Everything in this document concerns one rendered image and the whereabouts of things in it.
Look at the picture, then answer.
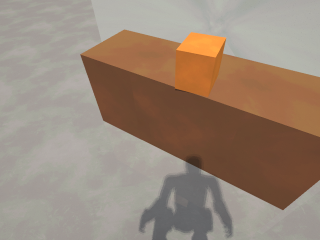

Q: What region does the pedestal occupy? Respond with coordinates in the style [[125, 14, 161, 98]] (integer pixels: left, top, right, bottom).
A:
[[80, 29, 320, 210]]

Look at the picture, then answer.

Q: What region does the carton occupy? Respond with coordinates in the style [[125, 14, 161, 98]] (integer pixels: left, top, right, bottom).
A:
[[175, 32, 226, 97]]

